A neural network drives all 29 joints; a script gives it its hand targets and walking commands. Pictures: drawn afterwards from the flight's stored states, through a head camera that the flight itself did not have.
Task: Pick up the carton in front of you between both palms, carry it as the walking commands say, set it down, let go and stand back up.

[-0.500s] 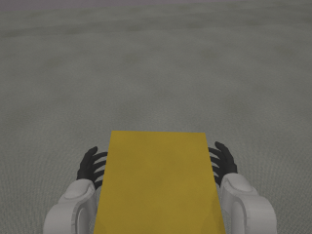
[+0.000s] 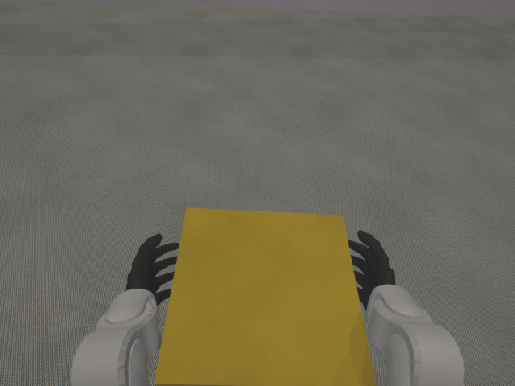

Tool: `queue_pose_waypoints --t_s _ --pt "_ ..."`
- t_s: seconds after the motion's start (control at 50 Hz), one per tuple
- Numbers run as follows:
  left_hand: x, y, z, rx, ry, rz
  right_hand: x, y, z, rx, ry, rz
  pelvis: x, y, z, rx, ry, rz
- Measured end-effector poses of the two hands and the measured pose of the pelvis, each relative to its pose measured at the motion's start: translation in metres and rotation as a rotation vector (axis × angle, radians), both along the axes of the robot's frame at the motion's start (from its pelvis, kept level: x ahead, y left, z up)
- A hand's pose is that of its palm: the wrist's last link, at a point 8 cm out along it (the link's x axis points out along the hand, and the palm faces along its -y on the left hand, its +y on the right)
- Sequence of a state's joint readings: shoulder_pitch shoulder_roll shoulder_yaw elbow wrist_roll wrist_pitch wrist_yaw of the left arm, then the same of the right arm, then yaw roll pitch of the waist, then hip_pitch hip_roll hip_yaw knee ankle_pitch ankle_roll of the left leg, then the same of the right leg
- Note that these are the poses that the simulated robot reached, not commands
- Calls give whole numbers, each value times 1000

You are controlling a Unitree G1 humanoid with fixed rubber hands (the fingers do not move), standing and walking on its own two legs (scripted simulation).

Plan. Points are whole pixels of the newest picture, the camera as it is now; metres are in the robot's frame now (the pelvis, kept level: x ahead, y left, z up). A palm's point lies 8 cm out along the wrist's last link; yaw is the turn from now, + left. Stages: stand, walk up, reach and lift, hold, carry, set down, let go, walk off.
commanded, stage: carry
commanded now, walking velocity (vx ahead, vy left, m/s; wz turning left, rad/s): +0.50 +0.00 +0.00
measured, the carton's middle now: (258, 317) +0.23 +0.00 +0.02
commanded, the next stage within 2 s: none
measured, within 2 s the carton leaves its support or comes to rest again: neither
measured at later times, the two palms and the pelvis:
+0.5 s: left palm (196, 157) +0.51 +0.11 +0.08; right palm (346, 158) +0.53 -0.19 +0.07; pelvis +0.29 -0.05 +0.00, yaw +2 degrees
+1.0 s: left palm (194, 136) +0.63 +0.13 +0.04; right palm (323, 138) +0.64 -0.17 +0.04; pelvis +0.38 -0.02 -0.02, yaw +0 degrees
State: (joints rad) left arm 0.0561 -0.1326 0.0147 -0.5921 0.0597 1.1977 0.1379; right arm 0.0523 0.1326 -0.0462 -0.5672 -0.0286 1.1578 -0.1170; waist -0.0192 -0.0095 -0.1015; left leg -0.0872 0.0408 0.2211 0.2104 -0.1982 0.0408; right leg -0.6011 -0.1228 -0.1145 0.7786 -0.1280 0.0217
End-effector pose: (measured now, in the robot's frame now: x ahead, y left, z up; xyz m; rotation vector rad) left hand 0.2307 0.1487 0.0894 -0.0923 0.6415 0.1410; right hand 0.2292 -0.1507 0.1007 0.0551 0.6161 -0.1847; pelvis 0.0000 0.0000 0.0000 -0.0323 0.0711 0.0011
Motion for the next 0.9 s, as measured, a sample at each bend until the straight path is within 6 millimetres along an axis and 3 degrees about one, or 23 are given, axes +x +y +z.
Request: queue_pose_waypoints --t_s 0.1,0.22,0.28,0.36,0.48,0.68,0.78,0.9 --pt "67 -8 1 14 -27 28 75 -9 -3 12 -27 29 74 -14 -10 16 -9 10" --pt "161 -34 -23 58 0 44 175 -34 -40 51 0 49 169 -40 -36 16 -32 37" --pt "193 -40 -32 72 81 55 212 -40 -51 62 80 62 196 -49 -27 30 -24 51" --pt "223 -42 -27 75 114 80 249 -41 -48 68 112 84 229 -55 -11 53 -14 53" --pt "273 -41 -11 76 53 67 294 -41 -33 66 52 68 279 -50 -4 55 -12 39" --pt "348 -22 -3 16 -41 40 362 -23 -4 -7 -40 50 356 -31 -17 44 -33 17" --pt "375 -18 -10 27 2 25 386 -19 -14 -10 2 43 373 -24 -19 47 -19 6" --pt "395 -20 -30 47 61 -11 400 -20 -38 -13 63 33 381 -19 -20 45 -12 -1"
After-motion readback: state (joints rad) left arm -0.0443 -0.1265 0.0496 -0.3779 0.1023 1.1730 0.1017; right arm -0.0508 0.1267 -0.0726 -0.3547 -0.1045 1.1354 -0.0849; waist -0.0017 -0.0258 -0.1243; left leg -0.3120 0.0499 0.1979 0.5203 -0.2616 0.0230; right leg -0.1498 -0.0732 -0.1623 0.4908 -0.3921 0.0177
